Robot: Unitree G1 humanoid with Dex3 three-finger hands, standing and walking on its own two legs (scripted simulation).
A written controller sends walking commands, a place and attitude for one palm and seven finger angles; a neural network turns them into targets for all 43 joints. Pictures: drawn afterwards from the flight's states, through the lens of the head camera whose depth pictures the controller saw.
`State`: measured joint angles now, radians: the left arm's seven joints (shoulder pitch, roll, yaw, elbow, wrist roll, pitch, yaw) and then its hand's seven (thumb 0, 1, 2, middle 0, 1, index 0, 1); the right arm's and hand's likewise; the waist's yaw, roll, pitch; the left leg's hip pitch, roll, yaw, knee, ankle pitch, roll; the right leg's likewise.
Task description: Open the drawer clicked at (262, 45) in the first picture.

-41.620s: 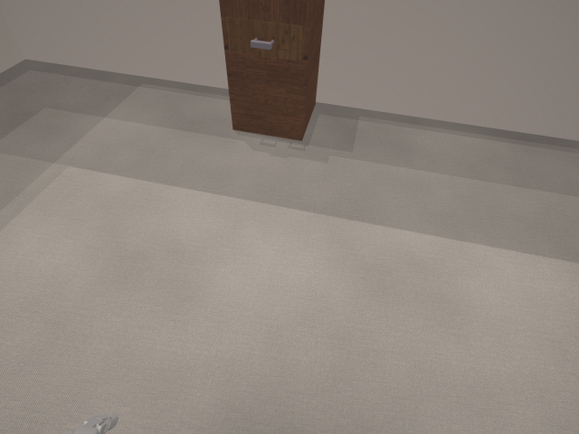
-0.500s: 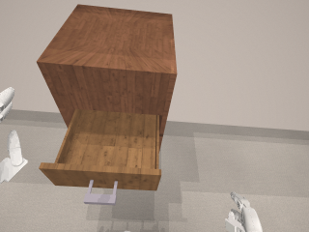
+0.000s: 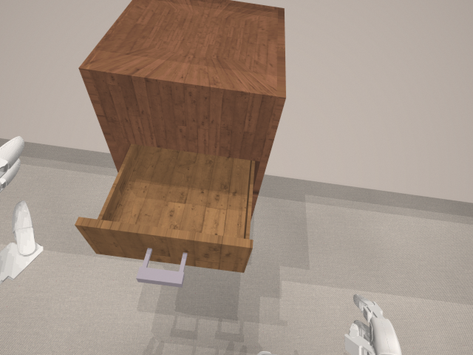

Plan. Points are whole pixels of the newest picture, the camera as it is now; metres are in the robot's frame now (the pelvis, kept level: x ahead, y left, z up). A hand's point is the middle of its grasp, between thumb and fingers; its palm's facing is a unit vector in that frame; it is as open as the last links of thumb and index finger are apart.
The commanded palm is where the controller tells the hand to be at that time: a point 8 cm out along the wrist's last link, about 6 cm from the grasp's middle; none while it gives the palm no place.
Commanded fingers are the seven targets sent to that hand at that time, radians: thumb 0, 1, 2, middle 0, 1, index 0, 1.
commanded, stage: step back with the hand held close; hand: left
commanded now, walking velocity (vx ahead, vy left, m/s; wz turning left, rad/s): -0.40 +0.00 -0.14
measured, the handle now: (163, 266) +0.32 +0.16 -0.20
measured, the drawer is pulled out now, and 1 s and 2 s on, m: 0.25 0.25 0.25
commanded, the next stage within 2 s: stop stepping back and stand still in 0.34 s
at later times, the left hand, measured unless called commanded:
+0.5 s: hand out of the picture +0.11 +0.21 +0.16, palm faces +0.29 -0.84 -0.46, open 7.4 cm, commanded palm +0.04 +0.26 +0.19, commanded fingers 0.00 0.90 0.90 -0.20 -0.30 -0.20 -0.30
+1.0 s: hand out of the picture +0.06 +0.19 +0.16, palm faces +0.25 -0.85 -0.47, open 7.4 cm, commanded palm +0.00 +0.23 +0.19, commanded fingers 0.00 0.90 0.90 -0.20 -0.30 -0.20 -0.30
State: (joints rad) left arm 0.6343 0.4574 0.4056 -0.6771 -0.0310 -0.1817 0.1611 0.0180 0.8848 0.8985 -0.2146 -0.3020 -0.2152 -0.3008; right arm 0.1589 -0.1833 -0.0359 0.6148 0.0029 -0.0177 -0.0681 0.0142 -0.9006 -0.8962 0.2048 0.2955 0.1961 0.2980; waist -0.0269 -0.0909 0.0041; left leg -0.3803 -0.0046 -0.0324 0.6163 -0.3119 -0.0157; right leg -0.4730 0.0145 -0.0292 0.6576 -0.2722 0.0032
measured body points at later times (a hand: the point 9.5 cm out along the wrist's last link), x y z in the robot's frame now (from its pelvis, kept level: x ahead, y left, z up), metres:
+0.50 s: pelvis -0.10 -0.02 +0.01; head -0.06 +0.01 +0.45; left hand +0.09 +0.26 +0.18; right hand +0.07 -0.27 -0.07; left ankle -0.08 +0.10 -0.73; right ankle -0.07 -0.11 -0.70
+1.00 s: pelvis -0.14 -0.04 +0.01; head -0.12 -0.02 +0.46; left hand +0.04 +0.23 +0.19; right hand -0.02 -0.30 -0.07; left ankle -0.12 +0.07 -0.73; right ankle -0.17 -0.14 -0.72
